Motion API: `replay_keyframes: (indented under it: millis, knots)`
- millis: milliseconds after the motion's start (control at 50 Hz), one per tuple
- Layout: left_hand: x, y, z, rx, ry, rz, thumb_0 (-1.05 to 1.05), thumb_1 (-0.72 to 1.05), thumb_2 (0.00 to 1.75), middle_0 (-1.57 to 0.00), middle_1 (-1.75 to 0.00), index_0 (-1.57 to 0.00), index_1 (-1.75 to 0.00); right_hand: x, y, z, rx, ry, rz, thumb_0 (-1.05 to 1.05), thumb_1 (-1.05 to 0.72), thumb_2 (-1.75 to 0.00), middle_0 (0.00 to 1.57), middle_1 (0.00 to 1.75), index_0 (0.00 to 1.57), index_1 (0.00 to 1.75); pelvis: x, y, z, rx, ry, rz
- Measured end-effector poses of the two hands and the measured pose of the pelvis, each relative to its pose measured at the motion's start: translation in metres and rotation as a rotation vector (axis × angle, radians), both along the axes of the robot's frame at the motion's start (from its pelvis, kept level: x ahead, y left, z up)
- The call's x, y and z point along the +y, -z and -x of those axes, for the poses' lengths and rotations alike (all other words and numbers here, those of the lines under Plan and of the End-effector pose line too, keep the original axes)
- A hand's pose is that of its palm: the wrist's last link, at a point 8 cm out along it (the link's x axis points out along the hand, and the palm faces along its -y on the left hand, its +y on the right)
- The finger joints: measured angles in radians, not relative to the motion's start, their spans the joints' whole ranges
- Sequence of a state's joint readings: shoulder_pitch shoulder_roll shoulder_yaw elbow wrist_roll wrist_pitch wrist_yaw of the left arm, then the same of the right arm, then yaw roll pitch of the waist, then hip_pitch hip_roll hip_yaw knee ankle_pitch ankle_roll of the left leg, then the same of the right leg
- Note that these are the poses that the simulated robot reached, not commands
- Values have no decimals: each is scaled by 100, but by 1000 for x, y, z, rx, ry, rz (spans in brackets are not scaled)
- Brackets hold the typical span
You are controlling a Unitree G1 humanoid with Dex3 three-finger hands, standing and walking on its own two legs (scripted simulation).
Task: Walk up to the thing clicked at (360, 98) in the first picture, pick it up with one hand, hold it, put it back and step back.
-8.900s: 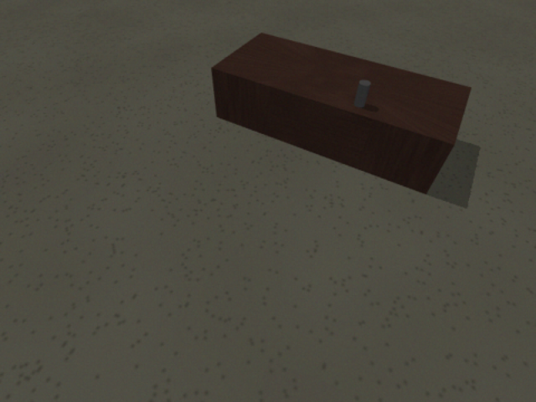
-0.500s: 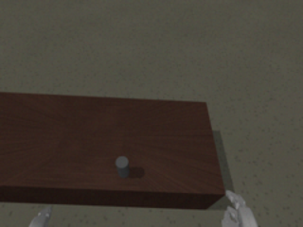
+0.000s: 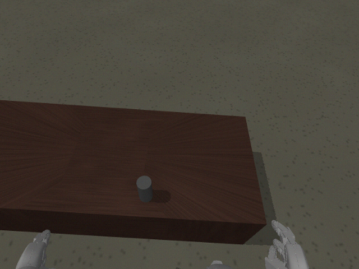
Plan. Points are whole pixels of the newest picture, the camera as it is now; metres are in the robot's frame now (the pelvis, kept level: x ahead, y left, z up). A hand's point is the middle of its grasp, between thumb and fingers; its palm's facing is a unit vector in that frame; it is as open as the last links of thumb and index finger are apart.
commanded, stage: go down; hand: left
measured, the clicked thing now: (145, 189) +0.46 +0.11 -0.32
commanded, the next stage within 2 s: approach in 1.62 s
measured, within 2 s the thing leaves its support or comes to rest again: neither
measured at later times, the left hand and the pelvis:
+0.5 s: hand (62, 192) +0.33 +0.28 -0.05, palm faces +0.05 -0.99 -0.16, open 17.6 cm; pelvis -0.01 +0.00 +0.00, yaw -2 degrees
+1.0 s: hand (62, 168) +0.39 +0.29 -0.04, palm faces +0.04 -0.99 -0.11, open 17.7 cm; pelvis -0.02 +0.00 -0.02, yaw -2 degrees
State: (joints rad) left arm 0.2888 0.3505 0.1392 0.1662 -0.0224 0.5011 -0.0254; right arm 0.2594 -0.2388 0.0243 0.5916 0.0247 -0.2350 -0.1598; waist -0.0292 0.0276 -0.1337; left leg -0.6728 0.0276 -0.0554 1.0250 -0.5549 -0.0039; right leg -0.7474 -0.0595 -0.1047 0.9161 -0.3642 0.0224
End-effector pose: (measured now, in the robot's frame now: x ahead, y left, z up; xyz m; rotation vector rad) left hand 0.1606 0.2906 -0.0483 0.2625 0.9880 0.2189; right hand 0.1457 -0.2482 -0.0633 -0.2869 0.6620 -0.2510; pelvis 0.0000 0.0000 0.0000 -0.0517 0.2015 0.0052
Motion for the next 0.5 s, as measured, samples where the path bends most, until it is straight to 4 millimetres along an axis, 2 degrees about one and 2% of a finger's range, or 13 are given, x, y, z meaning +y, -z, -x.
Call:
replay_keyframes:
  millis: [120, 260, 380, 500]
  knots:
    - [12, -11, -49, -133, -1, 14, -1, -59, 3, -8, -1, -7, -1, -4, 5, 14, 23, -5, 22, 1, -89, -90, 21, 30, 20, 30, -4, 2, 9, -2, -4, -2]
    - [24, -22, -104, -214, 23, 74, -1, -59, 3, -9, -1, -7, -2, -14, 8, 44, 99, 37, 34, 1, -90, -90, 21, 30, 20, 30, -3, -2, 12, 10, 8, -3]
    - [32, -23, -131, -272, 61, 121, 0, -59, 1, -9, -1, -8, -2, -21, 14, 77, 197, 72, 39, 1, -92, -90, 21, 30, 20, 30, 0, -1, 11, 33, 24, -7]
    - [38, -19, -146, -330, 96, 138, -1, -59, 1, -10, -1, -8, -2, -24, 23, 106, 308, 87, 33, 1, -92, -90, 21, 30, 20, 30, 3, 3, 12, 59, 38, -10]
